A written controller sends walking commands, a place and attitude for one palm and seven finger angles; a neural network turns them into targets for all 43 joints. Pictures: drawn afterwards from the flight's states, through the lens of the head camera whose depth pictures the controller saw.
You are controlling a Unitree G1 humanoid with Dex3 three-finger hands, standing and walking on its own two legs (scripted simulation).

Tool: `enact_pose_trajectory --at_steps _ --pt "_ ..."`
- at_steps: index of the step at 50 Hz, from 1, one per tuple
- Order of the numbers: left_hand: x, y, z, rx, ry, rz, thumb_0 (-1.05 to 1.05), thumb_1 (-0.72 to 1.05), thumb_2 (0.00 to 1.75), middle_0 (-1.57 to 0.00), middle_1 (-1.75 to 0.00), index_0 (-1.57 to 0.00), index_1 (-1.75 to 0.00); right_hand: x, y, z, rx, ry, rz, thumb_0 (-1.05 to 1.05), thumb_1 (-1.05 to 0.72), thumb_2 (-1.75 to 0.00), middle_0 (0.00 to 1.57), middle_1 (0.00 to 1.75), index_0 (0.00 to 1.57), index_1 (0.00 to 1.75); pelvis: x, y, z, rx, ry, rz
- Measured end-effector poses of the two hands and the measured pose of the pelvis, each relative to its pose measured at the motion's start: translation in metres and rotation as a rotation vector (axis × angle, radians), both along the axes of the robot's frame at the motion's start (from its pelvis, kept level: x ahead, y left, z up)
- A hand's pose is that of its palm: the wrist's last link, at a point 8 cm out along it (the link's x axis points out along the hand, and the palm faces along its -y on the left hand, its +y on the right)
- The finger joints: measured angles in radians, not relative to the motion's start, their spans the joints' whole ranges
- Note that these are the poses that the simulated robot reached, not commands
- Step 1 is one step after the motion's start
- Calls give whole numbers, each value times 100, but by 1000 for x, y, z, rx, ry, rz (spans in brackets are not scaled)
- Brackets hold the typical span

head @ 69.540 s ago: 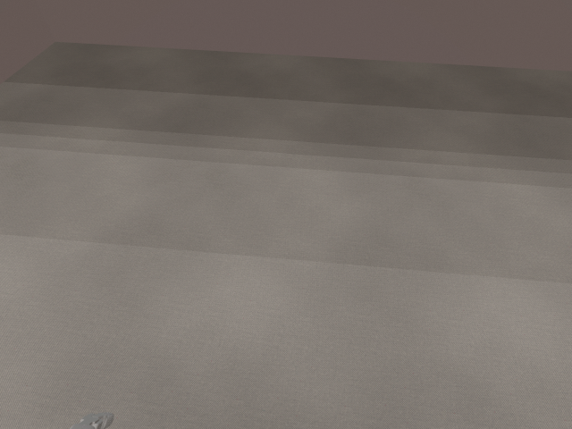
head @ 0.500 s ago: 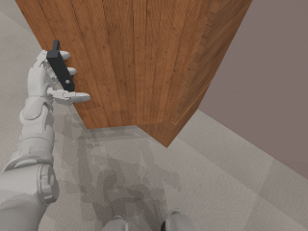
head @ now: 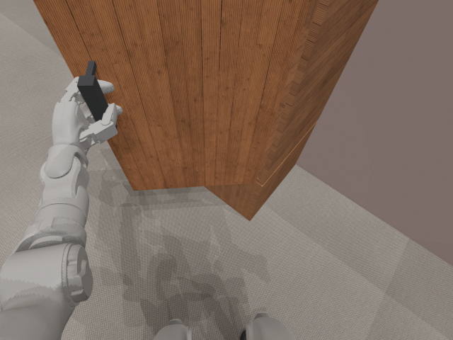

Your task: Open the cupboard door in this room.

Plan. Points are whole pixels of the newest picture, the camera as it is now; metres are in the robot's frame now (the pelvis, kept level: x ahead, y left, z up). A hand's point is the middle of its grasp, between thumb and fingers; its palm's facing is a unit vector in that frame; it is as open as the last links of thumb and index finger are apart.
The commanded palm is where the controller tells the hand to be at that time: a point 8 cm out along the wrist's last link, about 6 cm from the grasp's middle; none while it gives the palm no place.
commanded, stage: pull the door open along its arc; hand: left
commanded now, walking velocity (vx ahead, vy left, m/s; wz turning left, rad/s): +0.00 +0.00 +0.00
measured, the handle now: (101, 99) +0.53 +0.21 +0.08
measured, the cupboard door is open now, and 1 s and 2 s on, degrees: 45 80 83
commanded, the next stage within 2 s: open thumb and fingers to let go in 1.14 s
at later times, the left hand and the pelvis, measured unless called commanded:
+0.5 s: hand (115, 160) +0.40 +0.17 +0.08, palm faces +0.01 -1.00 +0.00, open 6.3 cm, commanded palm +0.33 +0.22 +0.08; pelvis +0.01 +0.00 +0.01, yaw -2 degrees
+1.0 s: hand (171, 220) +0.29 +0.07 +0.09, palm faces +0.45 -0.89 -0.01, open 6.4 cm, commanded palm +0.22 +0.12 +0.08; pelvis +0.02 -0.04 +0.02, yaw +2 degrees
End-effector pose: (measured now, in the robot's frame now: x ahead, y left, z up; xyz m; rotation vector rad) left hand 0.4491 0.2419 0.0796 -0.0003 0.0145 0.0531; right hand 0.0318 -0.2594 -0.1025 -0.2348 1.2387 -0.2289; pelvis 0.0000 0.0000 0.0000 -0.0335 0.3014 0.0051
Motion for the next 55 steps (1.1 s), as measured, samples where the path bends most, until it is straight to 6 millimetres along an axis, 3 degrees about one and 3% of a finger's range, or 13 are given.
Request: enact_pose_trajectory --at_steps 11,18,25,33,40,46,55 --pt "-3 -2 0 1 0 10 0 69 82 -33 -134 -34 -135 -9 -2 0 7 8 -20 1 -91 -90 21 30 20 30 -1 -2 1 3 -2 -9" --pt "-24 -6 -1 1 -13 2 0 69 77 -33 -134 -33 -134 -4 -1 5 27 -23 -42 1 -91 -90 21 30 20 30 5 -2 6 7 -21 -24" --pt "-74 -21 -1 1 -34 -42 1 68 73 -32 -133 -31 -131 33 3 14 58 -146 -23 1 -91 -90 21 30 20 30 13 -1 14 14 -59 -33" --pt "-144 -64 -1 -55 -35 124 1 65 72 -33 -131 -34 -128 112 20 28 103 -353 105 1 -91 -90 20 30 20 30 15 -5 17 29 -109 -26" --pt "-181 -101 2 -47 -10 291 2 63 74 -34 -128 -35 -128 166 37 43 136 -474 222 1 -91 -90 20 30 20 30 13 -17 16 37 -147 3" --pt "-195 -121 6 -17 20 399 2 63 77 -34 -125 -34 -130 178 40 46 151 -486 260 1 -91 -90 21 30 20 30 15 -30 16 42 -168 25" --pt "-215 -143 8 8 44 386 2 64 75 -31 -128 -34 -132 159 14 34 140 -425 231 1 -91 -90 21 30 20 30 20 -45 18 51 -185 36"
